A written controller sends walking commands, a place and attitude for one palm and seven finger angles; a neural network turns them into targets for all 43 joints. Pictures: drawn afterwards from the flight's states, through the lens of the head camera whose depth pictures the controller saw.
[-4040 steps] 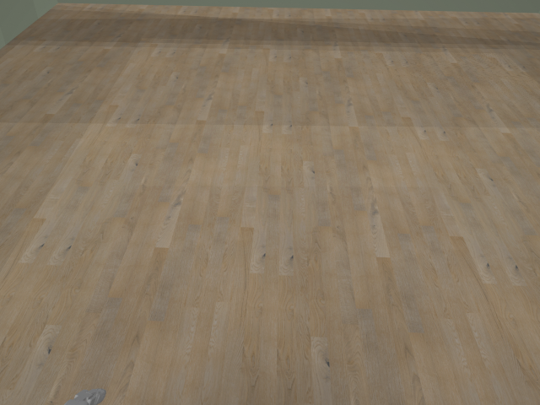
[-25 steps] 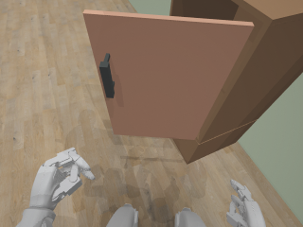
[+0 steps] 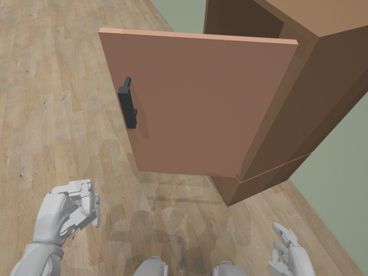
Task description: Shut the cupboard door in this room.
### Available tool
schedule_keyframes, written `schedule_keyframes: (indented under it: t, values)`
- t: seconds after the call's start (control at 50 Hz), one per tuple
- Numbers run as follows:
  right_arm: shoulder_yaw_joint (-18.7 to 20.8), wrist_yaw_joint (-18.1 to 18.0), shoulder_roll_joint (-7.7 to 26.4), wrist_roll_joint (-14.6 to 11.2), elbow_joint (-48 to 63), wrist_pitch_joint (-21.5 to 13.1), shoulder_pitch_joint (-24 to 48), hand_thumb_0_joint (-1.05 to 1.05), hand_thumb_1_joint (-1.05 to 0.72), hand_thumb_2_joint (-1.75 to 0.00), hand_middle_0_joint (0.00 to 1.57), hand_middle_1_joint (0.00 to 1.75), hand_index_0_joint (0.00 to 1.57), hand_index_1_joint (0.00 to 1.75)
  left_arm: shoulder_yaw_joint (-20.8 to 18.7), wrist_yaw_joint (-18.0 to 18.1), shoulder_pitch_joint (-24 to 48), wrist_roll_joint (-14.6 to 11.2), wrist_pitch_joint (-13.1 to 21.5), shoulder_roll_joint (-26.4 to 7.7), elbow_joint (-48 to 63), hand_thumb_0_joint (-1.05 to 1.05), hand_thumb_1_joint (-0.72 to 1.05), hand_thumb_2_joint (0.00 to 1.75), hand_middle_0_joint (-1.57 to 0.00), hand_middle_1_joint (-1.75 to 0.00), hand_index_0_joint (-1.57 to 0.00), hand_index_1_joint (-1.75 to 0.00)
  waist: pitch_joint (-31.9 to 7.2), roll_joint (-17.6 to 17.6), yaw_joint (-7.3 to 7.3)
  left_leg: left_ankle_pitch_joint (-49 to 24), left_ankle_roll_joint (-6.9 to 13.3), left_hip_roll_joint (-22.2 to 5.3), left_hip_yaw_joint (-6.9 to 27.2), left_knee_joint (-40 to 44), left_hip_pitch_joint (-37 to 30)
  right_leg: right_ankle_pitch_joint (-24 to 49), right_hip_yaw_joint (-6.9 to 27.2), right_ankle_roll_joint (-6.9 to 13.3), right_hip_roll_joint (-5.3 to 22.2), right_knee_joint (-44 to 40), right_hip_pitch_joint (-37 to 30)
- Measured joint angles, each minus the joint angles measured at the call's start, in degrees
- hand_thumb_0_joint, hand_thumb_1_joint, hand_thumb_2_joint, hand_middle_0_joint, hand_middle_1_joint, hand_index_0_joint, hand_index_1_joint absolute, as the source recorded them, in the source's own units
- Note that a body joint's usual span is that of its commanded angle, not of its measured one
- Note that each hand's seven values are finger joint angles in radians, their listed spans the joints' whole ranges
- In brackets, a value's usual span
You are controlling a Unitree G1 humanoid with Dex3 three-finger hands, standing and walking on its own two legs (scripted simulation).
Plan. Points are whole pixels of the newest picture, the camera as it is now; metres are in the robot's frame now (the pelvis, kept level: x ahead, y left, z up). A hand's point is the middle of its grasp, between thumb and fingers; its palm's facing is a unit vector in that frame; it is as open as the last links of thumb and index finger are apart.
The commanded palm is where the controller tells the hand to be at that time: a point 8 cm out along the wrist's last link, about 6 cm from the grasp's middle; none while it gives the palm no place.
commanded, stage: raise the hand and make a fist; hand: left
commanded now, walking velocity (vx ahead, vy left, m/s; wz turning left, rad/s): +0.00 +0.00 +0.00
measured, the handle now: (129, 103) +0.50 +0.18 +0.06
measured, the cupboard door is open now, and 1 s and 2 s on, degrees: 63 63 63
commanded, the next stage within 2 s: bring the fist close to the handle in 0.36 s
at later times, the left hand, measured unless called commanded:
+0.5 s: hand (103, 214) +0.22 +0.17 +0.06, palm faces +0.00 -1.00 -0.04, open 3.1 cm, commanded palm +0.21 +0.22 +0.06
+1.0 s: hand (118, 173) +0.31 +0.16 +0.06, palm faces -0.01 -1.00 -0.04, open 3.1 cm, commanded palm +0.29 +0.22 +0.06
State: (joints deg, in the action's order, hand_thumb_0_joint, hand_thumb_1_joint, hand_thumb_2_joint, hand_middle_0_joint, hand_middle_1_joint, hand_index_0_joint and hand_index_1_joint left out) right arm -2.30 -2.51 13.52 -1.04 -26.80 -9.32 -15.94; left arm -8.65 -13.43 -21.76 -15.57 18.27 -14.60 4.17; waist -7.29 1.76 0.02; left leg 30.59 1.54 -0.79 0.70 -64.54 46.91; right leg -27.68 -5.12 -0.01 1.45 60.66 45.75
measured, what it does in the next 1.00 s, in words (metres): stands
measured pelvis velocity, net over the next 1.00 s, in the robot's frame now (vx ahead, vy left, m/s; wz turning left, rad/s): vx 0.00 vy -0.01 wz -0.01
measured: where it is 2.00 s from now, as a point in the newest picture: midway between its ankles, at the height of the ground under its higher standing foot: outside the picture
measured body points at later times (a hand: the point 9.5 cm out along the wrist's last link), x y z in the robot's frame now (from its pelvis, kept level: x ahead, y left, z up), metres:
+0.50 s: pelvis +0.00 -0.02 +0.00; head +0.05 -0.02 +0.45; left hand +0.22 +0.22 +0.07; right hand +0.18 -0.25 -0.07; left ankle +0.01 +0.10 -0.66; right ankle +0.02 -0.13 -0.66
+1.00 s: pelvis +0.00 -0.01 +0.01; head +0.06 -0.01 +0.45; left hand +0.30 +0.21 +0.07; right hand +0.15 -0.26 -0.08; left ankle +0.01 +0.10 -0.66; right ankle +0.02 -0.13 -0.66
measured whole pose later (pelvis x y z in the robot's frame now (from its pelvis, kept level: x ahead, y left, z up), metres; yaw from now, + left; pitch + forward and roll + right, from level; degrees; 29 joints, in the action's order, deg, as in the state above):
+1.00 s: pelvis +0.00 -0.01 +0.01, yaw -1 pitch +13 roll -1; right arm -1.5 -2.1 14.2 -1.2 -31.1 -8.2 -15.8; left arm -8.7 -9.9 -1.4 -12.7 19.6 -13.1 -14.0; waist -7.3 1.3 1.7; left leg 28.9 0.8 -0.8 -0.7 -61.3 45.8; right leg -26.8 -3.7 0.6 1.3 59.6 46.2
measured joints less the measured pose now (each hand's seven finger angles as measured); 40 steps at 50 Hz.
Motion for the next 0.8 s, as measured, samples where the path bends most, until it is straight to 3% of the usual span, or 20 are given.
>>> schedule_keyframes:
  t: [0.18, 0.52, 0.66, 0.8]
  values:
    - [1.25, -0.16, 0.86, -0.04, -0.85, -0.16, -0.85, 0.01, -0.91, -0.90, 0.20, 0.30, 0.20, 0.30, -0.15, 0.12, -0.20, -0.46, 1.44, 0.51, -1.54, 0.02, 0.90, 0.90, -1.30, -1.50, -1.30, -1.50, -0.19, -0.10, 0.73, -0.47, -0.59, -0.21, -0.33, 1.11, -0.74, 0.06, 0.35, 0.56, -0.21, -0.14, -0.11]
    - [0.91, -0.26, 0.34, -0.17, -0.61, -0.15, 0.74, 0.01, -0.91, -0.90, 0.20, 0.30, 0.20, 0.30, 0.29, -0.18, 0.19, -0.37, 2.95, 0.96, -2.86, 0.02, 0.90, 0.90, -1.30, -1.50, -1.30, -1.50, -0.49, 0.05, 0.12, -0.53, -1.24, -0.36, 0.05, 0.79, -0.51, -0.32, 0.02, 1.21, -0.36, 0.72, 0.30]
    - [0.48, -0.53, 0.65, -0.29, -2.00, -0.84, 1.46, 0.01, -0.91, -0.90, 0.20, 0.30, 0.20, 0.30, 0.36, -0.23, 7.12, 0.10, 2.65, 0.80, -7.09, 0.02, 0.90, 0.90, -1.30, -1.50, -1.30, -1.50, -0.27, 0.23, -0.13, -0.44, -1.20, -0.21, 0.41, -0.18, 0.75, -0.46, -0.31, 1.22, -0.21, 1.50, 1.32]
    - [0.45, -0.32, 0.48, -0.39, -2.91, -0.40, 1.17, 0.01, -0.91, -0.90, 0.20, 0.30, 0.20, 0.30, 0.74, 1.02, 13.70, 1.21, 0.29, 0.99, -11.05, 0.02, 0.90, 0.90, -1.30, -1.50, -1.30, -1.50, -0.09, 0.15, 0.82, -0.95, -1.01, -0.14, -0.20, 1.16, -0.03, 0.15, 0.30, 1.00, -0.18, 0.40, 0.84]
